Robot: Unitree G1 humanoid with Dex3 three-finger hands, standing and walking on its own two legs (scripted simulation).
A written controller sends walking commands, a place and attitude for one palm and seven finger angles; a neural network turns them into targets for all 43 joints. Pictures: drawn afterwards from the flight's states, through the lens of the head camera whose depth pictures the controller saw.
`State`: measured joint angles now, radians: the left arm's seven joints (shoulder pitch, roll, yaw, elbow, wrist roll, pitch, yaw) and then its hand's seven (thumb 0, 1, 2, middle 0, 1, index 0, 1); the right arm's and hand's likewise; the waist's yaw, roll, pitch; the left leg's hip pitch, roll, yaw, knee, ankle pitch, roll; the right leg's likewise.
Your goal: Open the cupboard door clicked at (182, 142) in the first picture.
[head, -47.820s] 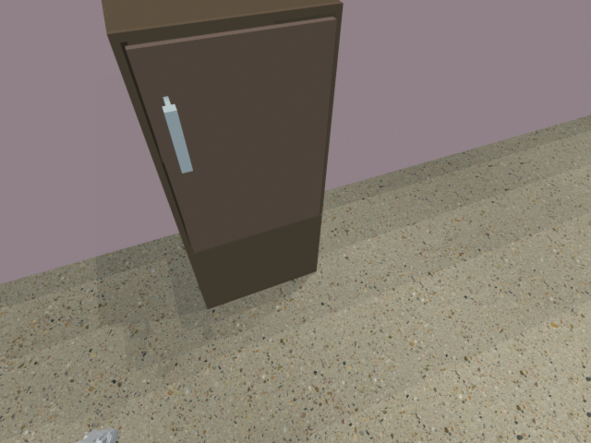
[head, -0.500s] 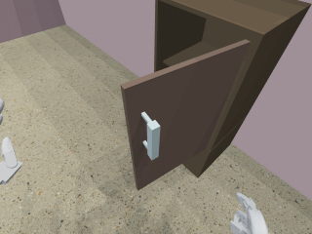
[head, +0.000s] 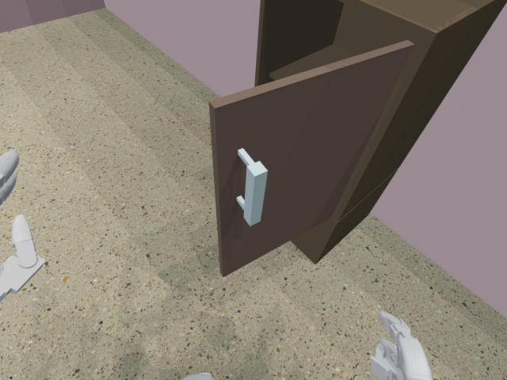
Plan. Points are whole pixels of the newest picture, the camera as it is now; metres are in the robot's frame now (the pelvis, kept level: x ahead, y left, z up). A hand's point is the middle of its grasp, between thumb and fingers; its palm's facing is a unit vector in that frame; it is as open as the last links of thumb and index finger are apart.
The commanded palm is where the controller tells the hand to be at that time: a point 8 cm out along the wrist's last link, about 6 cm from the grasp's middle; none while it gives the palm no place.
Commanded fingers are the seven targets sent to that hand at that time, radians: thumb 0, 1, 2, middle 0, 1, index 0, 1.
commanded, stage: step back with the hand held close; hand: left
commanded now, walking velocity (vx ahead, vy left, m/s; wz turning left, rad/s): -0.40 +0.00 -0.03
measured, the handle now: (248, 188) +0.42 +0.03 +0.04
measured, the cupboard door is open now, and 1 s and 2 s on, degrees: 80 80 80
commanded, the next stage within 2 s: stop stepping back and stand still in 0.14 s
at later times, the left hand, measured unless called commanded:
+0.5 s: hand out of the picture +0.09 +0.22 +0.17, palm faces +0.33 -0.81 -0.49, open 7.4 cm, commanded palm +0.04 +0.27 +0.19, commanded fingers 0.00 0.90 0.90 -0.20 -0.30 -0.20 -0.30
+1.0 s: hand out of the picture +0.05 +0.24 +0.16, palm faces +0.38 -0.81 -0.45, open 7.4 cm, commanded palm +0.00 +0.27 +0.19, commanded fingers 0.00 0.90 0.90 -0.20 -0.30 -0.20 -0.30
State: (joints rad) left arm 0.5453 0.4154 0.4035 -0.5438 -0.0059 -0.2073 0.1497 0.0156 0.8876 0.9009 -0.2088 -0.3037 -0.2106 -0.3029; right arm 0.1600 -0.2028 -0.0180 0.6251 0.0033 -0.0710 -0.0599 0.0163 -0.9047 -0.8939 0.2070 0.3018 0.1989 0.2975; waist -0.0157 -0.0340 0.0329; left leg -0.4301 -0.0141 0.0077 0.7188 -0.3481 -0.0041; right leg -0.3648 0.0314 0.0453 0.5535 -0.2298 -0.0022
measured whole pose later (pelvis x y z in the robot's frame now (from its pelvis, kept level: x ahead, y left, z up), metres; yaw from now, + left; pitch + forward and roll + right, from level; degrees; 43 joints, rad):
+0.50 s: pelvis -0.12 -0.02 +0.01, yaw -4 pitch +3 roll +1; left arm 0.61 0.44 0.41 -0.55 -0.04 -0.17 0.15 0.02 0.89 0.90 -0.21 -0.30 -0.21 -0.30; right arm 0.21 -0.19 0.02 0.65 0.00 -0.08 -0.04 0.01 -0.90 -0.89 0.21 0.30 0.20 0.30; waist 0.01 -0.05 -0.02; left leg -0.54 0.00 0.03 0.85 -0.30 -0.02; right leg -0.14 0.01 0.00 0.45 -0.35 -0.03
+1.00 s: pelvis -0.16 -0.02 +0.01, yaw -4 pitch -1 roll -1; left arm 0.56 0.38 0.39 -0.43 -0.02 -0.22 0.15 0.01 0.89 0.90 -0.21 -0.30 -0.21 -0.30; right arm 0.25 -0.20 0.01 0.68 -0.01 -0.12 -0.07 0.02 -0.90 -0.89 0.21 0.30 0.20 0.30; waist 0.01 0.01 -0.02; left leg -0.28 -0.01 0.00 0.53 -0.23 0.03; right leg -0.16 0.05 -0.03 0.46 -0.29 -0.03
